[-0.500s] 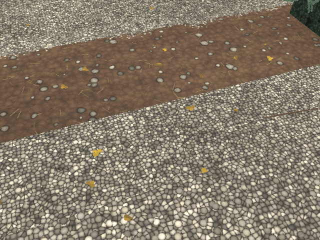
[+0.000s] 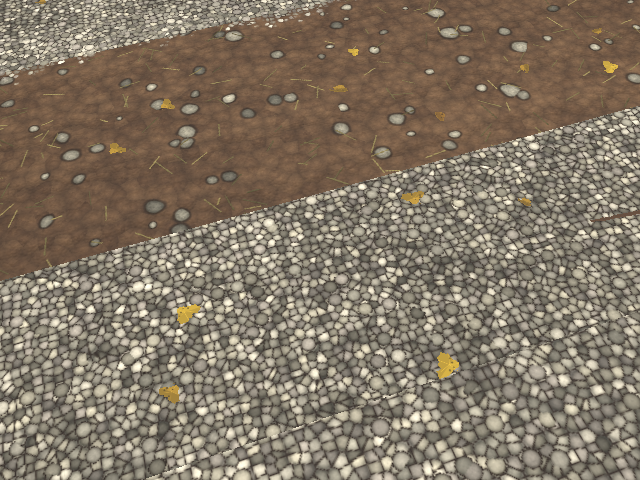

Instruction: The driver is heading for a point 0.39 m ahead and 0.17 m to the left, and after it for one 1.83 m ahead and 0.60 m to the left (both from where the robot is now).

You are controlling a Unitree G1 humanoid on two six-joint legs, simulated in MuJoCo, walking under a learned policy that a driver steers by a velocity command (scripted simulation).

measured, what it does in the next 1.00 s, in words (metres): walks ahead, turning left: left foot, then right foot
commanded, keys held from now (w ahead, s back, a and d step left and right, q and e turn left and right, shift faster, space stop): w+q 0.84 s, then w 0.16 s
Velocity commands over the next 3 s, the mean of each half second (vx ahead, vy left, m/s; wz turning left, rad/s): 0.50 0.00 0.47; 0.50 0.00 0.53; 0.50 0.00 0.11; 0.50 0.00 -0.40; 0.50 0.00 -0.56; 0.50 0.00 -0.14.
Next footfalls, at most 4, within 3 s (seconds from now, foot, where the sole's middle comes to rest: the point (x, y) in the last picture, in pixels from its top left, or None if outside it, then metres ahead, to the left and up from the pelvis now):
0.26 left None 0.28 0.10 -0.76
0.78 right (337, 458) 0.48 0.01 -0.76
1.34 left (184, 398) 0.70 0.38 -0.94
1.76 right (199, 290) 1.01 0.37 -0.94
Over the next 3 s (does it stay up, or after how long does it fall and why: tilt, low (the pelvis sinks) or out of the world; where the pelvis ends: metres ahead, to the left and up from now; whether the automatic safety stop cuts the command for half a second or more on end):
stays up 1.46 0.46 -0.16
